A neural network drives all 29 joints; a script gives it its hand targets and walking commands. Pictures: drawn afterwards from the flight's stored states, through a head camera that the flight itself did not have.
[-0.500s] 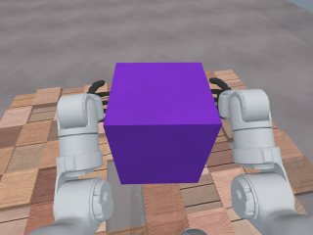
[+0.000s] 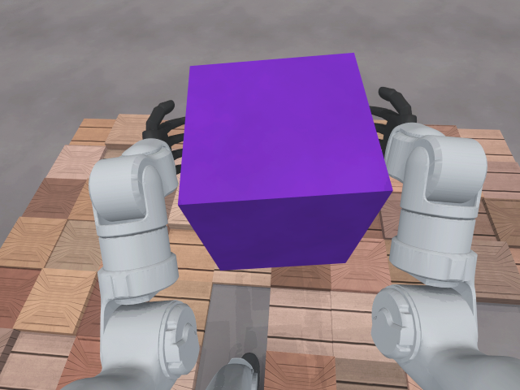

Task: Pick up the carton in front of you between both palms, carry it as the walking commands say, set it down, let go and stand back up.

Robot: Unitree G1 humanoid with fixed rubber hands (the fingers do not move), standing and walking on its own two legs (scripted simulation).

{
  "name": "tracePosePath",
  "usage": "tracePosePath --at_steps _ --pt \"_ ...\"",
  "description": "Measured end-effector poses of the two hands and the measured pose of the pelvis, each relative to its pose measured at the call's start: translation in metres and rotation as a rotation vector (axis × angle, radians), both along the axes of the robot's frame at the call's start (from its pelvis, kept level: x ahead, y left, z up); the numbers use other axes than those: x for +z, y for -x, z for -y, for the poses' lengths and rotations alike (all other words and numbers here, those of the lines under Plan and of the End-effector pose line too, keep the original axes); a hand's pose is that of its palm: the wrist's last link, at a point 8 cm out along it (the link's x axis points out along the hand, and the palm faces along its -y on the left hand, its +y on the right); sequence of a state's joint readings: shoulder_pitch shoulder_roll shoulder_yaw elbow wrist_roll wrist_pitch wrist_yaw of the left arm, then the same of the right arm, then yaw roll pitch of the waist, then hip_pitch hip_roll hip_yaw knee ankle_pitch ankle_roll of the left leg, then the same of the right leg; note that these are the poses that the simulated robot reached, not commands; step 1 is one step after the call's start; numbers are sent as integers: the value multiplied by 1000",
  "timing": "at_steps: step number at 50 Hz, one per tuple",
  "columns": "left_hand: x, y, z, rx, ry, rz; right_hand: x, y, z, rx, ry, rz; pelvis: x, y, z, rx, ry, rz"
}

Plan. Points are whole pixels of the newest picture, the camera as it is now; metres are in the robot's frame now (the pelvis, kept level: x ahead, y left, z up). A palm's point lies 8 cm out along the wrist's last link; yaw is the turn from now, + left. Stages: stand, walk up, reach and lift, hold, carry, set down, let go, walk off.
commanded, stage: carry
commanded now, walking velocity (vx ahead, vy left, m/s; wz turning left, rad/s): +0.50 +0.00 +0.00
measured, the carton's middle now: (277, 177) +0.40 +0.04 +0.09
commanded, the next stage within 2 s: none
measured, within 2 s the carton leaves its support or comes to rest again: neither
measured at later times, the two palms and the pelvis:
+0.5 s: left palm (222, 79) +0.69 +0.16 +0.06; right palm (368, 85) +0.67 -0.14 +0.06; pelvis +0.31 +0.03 -0.04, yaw +0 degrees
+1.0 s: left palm out of the picture +0.94 +0.19 +0.10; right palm out of the picture +0.93 -0.11 +0.11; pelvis +0.59 +0.05 -0.03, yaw +1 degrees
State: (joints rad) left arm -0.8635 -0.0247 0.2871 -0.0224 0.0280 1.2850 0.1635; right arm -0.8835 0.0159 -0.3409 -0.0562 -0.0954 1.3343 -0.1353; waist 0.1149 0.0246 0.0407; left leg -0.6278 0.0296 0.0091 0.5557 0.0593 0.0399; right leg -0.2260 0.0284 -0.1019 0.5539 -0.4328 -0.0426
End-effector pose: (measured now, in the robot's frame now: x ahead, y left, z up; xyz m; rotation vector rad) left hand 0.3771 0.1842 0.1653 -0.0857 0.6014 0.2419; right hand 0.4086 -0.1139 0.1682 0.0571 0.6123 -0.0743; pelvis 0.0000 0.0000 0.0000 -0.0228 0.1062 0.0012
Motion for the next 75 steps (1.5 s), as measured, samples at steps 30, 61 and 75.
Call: tracePosePath --at_steps 30,61,75 --pt "-105 -371 27 -130 -44 -118 -112 -338 29 -65 45 -113 -48 -378 -19 16 32 19" --pt "-51 -704 5 -184 -45 -128 -47 -661 6 -47 139 -125 -15 -718 -40 13 -6 38" --pt "-30 -876 12 -52 -41 -120 -35 -871 12 26 35 -113 -11 -881 0 25 -26 20"
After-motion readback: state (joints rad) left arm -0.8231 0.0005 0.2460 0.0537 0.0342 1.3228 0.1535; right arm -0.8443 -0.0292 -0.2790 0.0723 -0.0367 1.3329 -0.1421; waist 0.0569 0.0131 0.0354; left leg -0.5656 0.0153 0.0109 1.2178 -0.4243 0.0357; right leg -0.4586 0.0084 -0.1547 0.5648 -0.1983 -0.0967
